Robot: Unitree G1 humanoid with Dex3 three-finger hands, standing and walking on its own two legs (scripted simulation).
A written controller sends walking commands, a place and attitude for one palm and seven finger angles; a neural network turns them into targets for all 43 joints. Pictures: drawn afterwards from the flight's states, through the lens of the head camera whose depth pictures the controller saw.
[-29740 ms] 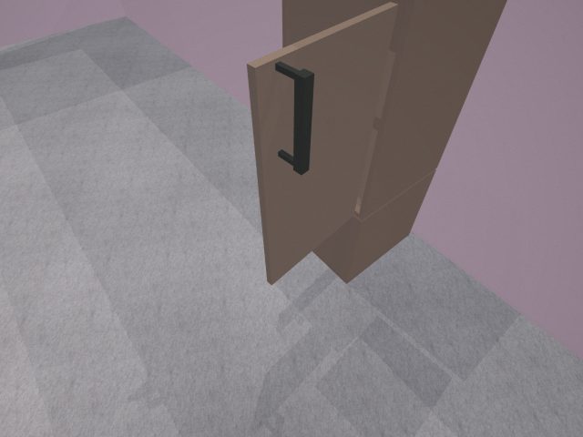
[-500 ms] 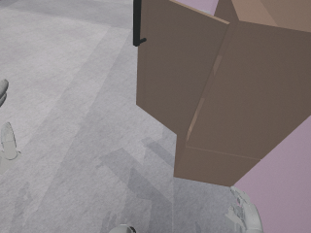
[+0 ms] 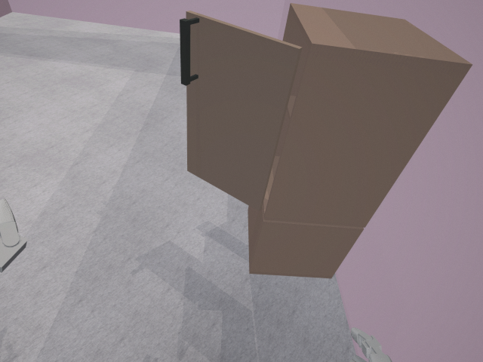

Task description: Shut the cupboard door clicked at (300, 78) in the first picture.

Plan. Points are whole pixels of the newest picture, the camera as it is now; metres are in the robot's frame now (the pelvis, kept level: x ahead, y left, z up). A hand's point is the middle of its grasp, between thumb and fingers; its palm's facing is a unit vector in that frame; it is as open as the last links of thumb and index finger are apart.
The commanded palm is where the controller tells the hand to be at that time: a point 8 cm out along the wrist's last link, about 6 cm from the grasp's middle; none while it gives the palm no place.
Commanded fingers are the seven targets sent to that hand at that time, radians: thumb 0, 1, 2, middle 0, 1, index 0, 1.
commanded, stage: stop stepping back and stand still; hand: left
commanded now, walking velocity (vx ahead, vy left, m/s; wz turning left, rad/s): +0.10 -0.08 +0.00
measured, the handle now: (190, 52) +0.88 +0.16 +0.16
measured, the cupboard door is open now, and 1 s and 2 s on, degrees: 57 57 57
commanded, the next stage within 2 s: let the arm hang, fingers relaxed in 1.06 s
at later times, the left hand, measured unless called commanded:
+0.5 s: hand out of the picture +0.15 +0.28 +0.18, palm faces +0.34 -0.83 -0.45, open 7.4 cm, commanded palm +0.10 +0.33 +0.18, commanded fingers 0.00 0.90 0.90 -0.20 -0.30 -0.20 -0.30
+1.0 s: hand (0, 243) +0.21 +0.29 +0.18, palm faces +0.35 -0.78 -0.52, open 7.4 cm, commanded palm +0.14 +0.33 +0.18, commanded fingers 0.00 0.90 0.90 -0.20 -0.30 -0.20 -0.30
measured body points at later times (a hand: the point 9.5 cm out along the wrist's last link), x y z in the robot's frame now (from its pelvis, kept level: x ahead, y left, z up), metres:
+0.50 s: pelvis -0.05 +0.03 +0.01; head -0.06 +0.07 +0.46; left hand +0.13 +0.33 +0.20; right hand +0.08 -0.18 -0.07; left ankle +0.01 +0.13 -0.73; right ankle -0.06 -0.06 -0.70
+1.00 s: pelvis -0.01 +0.03 +0.00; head +0.01 +0.05 +0.45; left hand +0.18 +0.33 +0.20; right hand +0.16 -0.20 -0.07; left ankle +0.02 +0.15 -0.73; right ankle -0.08 -0.06 -0.73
